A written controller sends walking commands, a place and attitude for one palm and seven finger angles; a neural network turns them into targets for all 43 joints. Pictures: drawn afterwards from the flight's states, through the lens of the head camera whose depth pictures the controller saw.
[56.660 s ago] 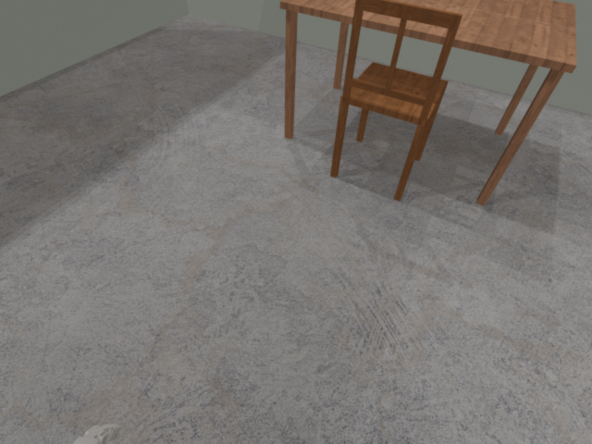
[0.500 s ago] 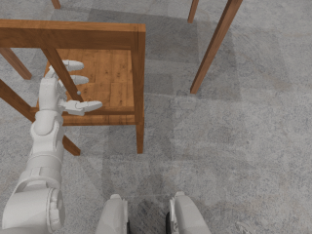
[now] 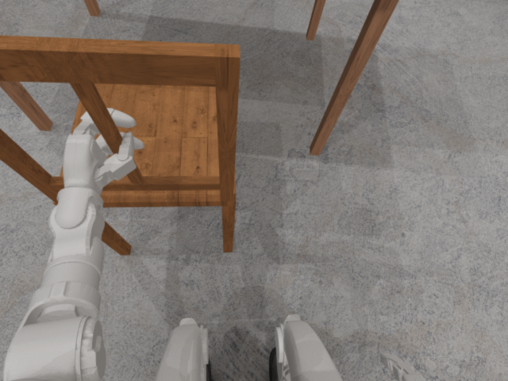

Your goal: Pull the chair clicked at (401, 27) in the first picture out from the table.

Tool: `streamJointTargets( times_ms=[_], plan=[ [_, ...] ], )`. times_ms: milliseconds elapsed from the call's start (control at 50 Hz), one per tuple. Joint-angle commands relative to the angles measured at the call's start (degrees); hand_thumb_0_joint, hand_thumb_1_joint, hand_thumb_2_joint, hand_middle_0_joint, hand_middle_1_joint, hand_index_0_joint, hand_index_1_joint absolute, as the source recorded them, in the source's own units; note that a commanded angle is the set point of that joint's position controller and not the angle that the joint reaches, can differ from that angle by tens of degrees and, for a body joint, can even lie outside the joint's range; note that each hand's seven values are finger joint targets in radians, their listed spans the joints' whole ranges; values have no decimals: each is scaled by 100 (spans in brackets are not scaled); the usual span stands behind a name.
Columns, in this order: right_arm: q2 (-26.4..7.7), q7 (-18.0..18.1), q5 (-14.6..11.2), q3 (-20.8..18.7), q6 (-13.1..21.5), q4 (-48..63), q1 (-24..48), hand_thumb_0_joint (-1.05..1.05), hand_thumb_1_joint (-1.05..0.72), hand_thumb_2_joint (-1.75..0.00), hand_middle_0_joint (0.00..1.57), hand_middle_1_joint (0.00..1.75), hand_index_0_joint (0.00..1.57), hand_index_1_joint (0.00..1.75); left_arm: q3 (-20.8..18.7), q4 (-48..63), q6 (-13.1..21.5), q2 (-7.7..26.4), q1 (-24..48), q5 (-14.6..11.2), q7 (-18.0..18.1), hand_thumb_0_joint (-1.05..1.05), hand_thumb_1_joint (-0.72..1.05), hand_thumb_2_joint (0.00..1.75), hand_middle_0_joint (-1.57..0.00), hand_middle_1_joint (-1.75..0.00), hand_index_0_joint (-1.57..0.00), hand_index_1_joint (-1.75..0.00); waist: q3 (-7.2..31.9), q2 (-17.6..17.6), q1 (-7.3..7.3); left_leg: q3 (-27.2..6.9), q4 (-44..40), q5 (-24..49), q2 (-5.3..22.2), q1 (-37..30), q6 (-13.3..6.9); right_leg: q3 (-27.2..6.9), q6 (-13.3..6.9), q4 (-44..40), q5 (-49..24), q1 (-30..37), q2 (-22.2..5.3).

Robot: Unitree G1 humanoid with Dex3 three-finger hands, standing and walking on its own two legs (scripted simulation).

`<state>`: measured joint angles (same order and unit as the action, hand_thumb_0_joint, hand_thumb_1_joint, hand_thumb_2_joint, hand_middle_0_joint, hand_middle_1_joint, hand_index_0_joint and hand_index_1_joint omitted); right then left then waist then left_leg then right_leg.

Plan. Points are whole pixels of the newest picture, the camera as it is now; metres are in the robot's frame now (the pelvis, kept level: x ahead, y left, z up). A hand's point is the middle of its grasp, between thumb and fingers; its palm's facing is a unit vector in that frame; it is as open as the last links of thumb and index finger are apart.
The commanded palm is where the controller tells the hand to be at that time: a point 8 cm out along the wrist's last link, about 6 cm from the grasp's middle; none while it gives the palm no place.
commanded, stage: hook a spindle and tug to test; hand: left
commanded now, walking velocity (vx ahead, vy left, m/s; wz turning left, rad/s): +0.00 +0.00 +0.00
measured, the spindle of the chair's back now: (115, 141) +0.48 +0.20 +0.02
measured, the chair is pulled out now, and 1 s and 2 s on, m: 0.28 0.32 0.48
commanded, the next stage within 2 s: step backward, pulling the chair out in 0.42 s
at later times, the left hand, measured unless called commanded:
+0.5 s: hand (130, 173) +0.42 +0.17 +0.02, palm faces +0.01 -1.00 -0.03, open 5.2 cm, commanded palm +0.39 +0.22 +0.03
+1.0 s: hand (138, 178) +0.40 +0.16 +0.04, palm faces +0.04 -0.99 -0.13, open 4.9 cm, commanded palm +0.37 +0.21 +0.04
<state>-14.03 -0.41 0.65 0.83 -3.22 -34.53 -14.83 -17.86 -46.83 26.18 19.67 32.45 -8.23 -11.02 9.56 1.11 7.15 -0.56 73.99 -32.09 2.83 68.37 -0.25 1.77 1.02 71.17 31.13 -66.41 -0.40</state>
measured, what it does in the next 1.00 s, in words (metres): rises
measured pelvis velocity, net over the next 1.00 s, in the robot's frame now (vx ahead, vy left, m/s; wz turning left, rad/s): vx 0.02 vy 0.01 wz -0.02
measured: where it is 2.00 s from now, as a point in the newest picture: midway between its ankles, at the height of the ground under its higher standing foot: outside the picture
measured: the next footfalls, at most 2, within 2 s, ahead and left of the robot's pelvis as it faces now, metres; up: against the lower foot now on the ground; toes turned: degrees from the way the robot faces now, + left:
left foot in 1.98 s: -0.07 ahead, +0.16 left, +0.00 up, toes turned +0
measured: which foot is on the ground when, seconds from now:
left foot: down 0.00-1.00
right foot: down 0.00-1.00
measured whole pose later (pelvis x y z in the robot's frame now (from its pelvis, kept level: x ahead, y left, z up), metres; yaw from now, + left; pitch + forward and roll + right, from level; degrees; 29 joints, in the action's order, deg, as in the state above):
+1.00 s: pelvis +0.02 +0.01 +0.10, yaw -1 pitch +11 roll -1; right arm -13.6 5.3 -1.2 -0.6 -6.9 -35.8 -14.8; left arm -5.9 -54.7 14.3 13.7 25.7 -3.7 4.0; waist -1.0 -1.2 5.2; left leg 3.7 39.1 -19.7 1.9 29.9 -1.4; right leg 0.4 1.3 37.7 16.9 -29.9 -1.4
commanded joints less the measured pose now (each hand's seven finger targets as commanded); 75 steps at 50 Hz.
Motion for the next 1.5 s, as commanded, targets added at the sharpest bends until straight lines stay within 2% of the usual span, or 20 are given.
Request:
streamJointTargets(
  times_ms=[0, 200, 500, 520, 540, 580, 600, 640, 700, 720, 800, 860, 920, 980, 1100, 1140, 1240, 1340, 1400, 1480],
  plan=[
    [-950, 55, -25, -383, 118, 490, -609, 0, -90, -90, 20, 30, 20, 30, -176, 1200, 409, 1099, 1371, 0, -66, 0, 90, 90, -50, -145, -50, -145, 2649, 416, -79, -92, -801, 2328, -175, -2062, -55, 1, -236, -798, -2024, 1435, 156],
    [-919, -36, -68, -440, 139, 673, -548, 0, -90, -90, 20, 30, 20, 30, 34, 2071, 302, 738, 262, -146, -18, 0, 90, 90, -50, -145, -50, -145, 2931, 514, -268, -133, -937, 3053, -124, -2598, 10, 82, -256, -802, -2428, 1616, 177],
    [-842, -13, -45, -465, 286, 615, -471, 0, -90, -90, 20, 30, 20, 30, 217, 2695, 413, 462, -265, -180, 126, 0, 90, 90, -50, -145, -50, -145, 2604, 390, -188, -78, -882, 3335, -136, -2497, -5, 44, -212, -780, -2881, 1760, 141],
    [-722, 192, -278, -369, -68, 1093, -730, 0, -90, -90, 20, 30, 20, 30, -40, 3557, -257, 1890, 1022, 598, 870, 0, 90, 90, -50, -145, -50, -145, 3825, 838, -419, 125, -1929, 3075, -147, -4319, -110, -340, -306, -1785, -3291, 3681, -200],
    [-699, 379, -331, -432, -116, 1117, -723, 0, -90, -90, 20, 30, 20, 30, 192, 4006, -566, 1652, 1341, 598, 1174, 0, 90, 90, -50, -145, -50, -145, 3783, 1112, -331, 120, -2173, 3277, -185, -4663, -96, -359, -259, -2096, -4005, 4003, -195],
    [-660, 541, -355, -413, -130, 1030, -663, 0, -90, -90, 20, 30, 20, 30, 418, 3449, -1017, 1155, 489, 654, 1434, 0, 90, 90, -50, -145, -50, -145, 3237, 1101, -290, 45, -2311, 3799, -114, -4645, -76, -335, -220, -2155, -4568, 3853, -289],
    [-651, 562, -373, -376, -201, 947, -588, 0, -90, -90, 20, 30, 20, 30, 618, 2723, -1235, 858, 49, 680, 1509, 0, 90, 90, -50, -145, -50, -145, 2714, 641, -282, -27, -2522, 3256, -39, -4479, -82, -298, -162, -2390, -4047, 3839, -290],
    [-676, 659, -379, -329, -308, 731, -648, 0, -90, -90, 20, 30, 20, 30, 921, 1794, -1574, 458, -180, 730, 1603, 0, 90, 90, -50, -145, -50, -145, 2037, 134, -197, -65, -2728, 3743, 81, -4127, -133, -245, -99, -2497, -4690, 4027, -362],
    [-767, 711, -340, -312, -362, 505, -707, 0, -90, -90, 20, 30, 20, 30, 1033, 1019, -1574, 474, 489, 745, 1684, 0, 90, 90, -50, -145, -50, -145, 1773, -177, -142, -67, -3056, 4440, 257, -4294, -89, -308, -15, -2790, -5631, 4515, -532],
    [-815, 721, -339, -341, -365, 486, -672, 0, -90, -90, 20, 30, 20, 30, 935, 886, -1513, 653, 729, 756, 1710, 0, 90, 90, -50, -145, -50, -145, 1720, -72, -167, -61, -3167, 4345, 271, -4400, -73, -342, -6, -2945, -5522, 4544, -562],
    [-793, 704, -332, -334, -367, 380, -496, 0, -90, -90, 20, 30, 20, 30, 1277, 112, -1294, 242, 805, 762, 1662, 0, 90, 90, -50, -145, -50, -145, 1271, 946, -331, -445, -3739, 4597, 586, -4969, -117, -219, -51, -3088, -3691, 4261, -399],
    [-737, 674, -241, -381, -303, 285, -535, 0, -90, -90, 20, 30, 20, 30, 1329, 180, -1088, 112, 843, 778, 1619, 0, 90, 90, -50, -145, -50, -145, 1420, 1508, -360, -603, -3797, 6332, 789, -6154, -180, -159, -52, -3149, -2887, 3917, -245],
    [-720, 598, -158, -402, -265, 256, -442, 0, -90, -90, 20, 30, 20, 30, 1308, 173, -989, 101, 673, 795, 1576, 0, 90, 90, -50, -145, -50, -145, 1320, 1606, -388, -707, -3895, 6889, 962, -6570, -217, -118, -64, -3226, -2208, 3760, -131],
    [-727, 575, -148, -403, -237, 268, -318, 0, -90, -90, 20, 30, 20, 30, 1257, 283, -904, 114, 521, 795, 1559, 0, 90, 90, -50, -145, -50, -145, 1257, 1384, -429, -605, -3955, 6379, 1003, -6302, -196, -167, -108, -3425, -2649, 4180, -195],
    [-720, 717, -235, -451, -201, 139, -424, 0, -90, -90, 20, 30, 20, 30, 1155, 254, -820, 291, 470, 793, 1612, 0, 90, 90, -50, -145, -50, -145, 1736, 270, -339, -127, -3812, 5319, 724, -5767, 68, -428, -198, -3667, -5576, 5255, -596],
    [-748, 760, -258, -454, -172, 69, -410, 0, -90, -90, 20, 30, 20, 30, 1162, 65, -837, 348, 447, 789, 1642, 0, 90, 90, -50, -145, -50, -145, 1726, 325, -340, -48, -3876, 4853, 656, -5627, 101, -512, -216, -3685, -5702, 5333, -711],
    [-746, 822, -330, -415, -78, -13, -243, 0, -90, -90, 20, 30, 20, 30, 1307, -45, -868, 406, 581, 755, 1697, 0, 90, 90, -50, -145, -50, -145, 1542, 324, -359, 77, -4005, 3437, 431, -5330, 110, -656, -185, -3980, -5001, 5325, -883],
    [-780, 863, -393, -378, 41, -20, -4, 0, -90, -90, 20, 30, 20, 30, 1460, -185, -932, 347, 629, 685, 1766, 0, 90, 90, -50, -145, -50, -145, 983, -56, -401, 69, -4097, 2057, 190, -5218, 76, -849, -211, -4727, -3003, 4881, -1081],
    [-778, 880, -418, -343, 163, -18, 72, 0, -90, -90, 20, 30, 20, 30, 1635, -180, -916, 137, 774, 637, 1783, 0, 90, 90, -50, -145, -50, -145, 709, -169, -428, -24, -4391, 1579, 252, -5283, -11, -752, -129, -4958, -1621, 4568, -923],
    [-751, 904, -412, -265, 326, 33, 143, 0, -90, -90, 20, 30, 20, 30, 1868, -142, -883, -157, 893, 614, 1780, 0, 90, 90, -50, -145, -50, -145, 448, 341, -488, -398, -5104, 890, 592, -5100, -196, -394, -29, -4490, -662, 4390, -421]
  ],
)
